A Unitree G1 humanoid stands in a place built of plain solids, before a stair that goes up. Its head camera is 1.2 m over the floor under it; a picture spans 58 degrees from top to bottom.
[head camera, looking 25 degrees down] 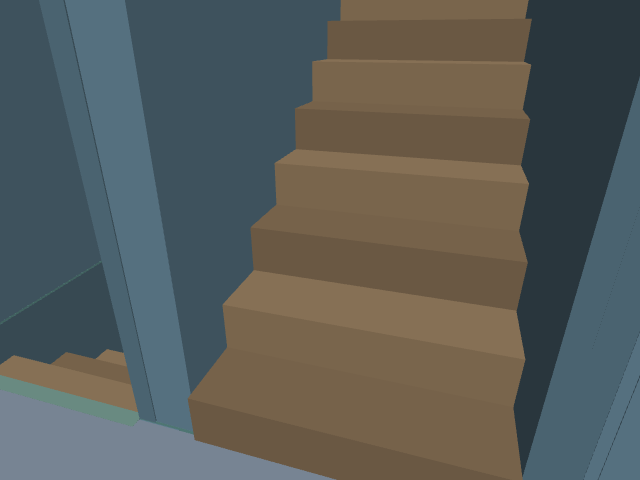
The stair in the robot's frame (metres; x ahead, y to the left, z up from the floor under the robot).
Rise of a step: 0.18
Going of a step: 0.26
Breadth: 0.97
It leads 17 degrees to the right of straight ahead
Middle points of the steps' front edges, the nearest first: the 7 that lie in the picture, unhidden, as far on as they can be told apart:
0.87 -0.05 0.18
1.12 -0.12 0.37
1.37 -0.20 0.55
1.61 -0.28 0.73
1.86 -0.35 0.92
2.11 -0.43 1.10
2.36 -0.50 1.28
